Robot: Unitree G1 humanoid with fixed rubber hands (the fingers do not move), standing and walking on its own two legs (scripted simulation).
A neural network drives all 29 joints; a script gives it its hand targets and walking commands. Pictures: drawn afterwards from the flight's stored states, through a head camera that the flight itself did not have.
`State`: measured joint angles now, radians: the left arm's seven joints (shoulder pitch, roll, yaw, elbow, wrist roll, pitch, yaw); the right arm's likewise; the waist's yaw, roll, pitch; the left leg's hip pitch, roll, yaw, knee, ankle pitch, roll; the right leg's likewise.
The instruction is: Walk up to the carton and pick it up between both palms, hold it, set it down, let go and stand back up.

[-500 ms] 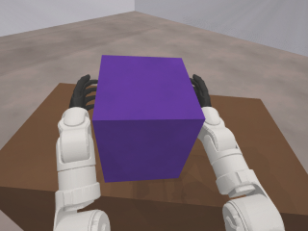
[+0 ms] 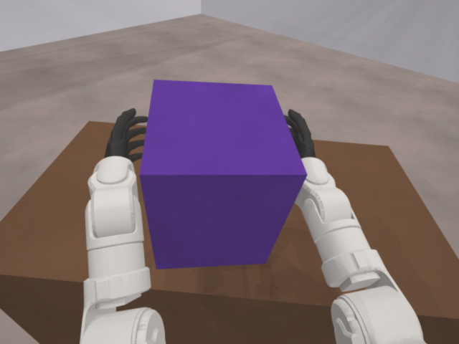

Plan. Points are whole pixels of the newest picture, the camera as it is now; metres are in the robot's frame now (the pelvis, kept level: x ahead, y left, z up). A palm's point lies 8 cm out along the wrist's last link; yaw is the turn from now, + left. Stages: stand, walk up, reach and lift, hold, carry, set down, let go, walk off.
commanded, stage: hold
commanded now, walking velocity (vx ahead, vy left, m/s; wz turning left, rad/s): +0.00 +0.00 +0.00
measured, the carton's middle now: (213, 178) +0.37 +0.01 +0.14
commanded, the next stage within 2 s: none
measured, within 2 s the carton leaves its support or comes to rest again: neither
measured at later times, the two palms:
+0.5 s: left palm (120, 159) +0.35 +0.15 +0.20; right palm (301, 156) +0.36 -0.14 +0.19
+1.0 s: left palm (120, 160) +0.35 +0.15 +0.20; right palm (301, 157) +0.36 -0.14 +0.19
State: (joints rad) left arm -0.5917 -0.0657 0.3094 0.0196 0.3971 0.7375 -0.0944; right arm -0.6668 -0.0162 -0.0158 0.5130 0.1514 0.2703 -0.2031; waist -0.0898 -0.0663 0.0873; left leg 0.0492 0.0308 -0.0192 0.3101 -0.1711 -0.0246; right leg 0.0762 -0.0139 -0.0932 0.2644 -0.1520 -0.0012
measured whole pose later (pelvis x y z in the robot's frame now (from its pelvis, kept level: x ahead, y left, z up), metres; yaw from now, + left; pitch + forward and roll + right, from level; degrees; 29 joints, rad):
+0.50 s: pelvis +0.00 +0.00 +0.00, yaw +0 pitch -11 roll -1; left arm -0.58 -0.07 0.31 -0.01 0.39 0.74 -0.10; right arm -0.66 -0.02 0.00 0.49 0.16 0.28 -0.21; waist -0.09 -0.06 0.09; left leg 0.05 0.03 -0.02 0.31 -0.17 -0.03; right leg 0.08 -0.01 -0.09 0.26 -0.15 0.00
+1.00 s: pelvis +0.00 +0.00 +0.00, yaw +0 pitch -11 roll -1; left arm -0.59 -0.06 0.31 0.03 0.40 0.73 -0.10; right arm -0.67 -0.01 -0.02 0.52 0.14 0.27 -0.20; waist -0.09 -0.07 0.09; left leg 0.05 0.03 -0.02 0.30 -0.16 -0.03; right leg 0.08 -0.01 -0.10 0.26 -0.15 -0.01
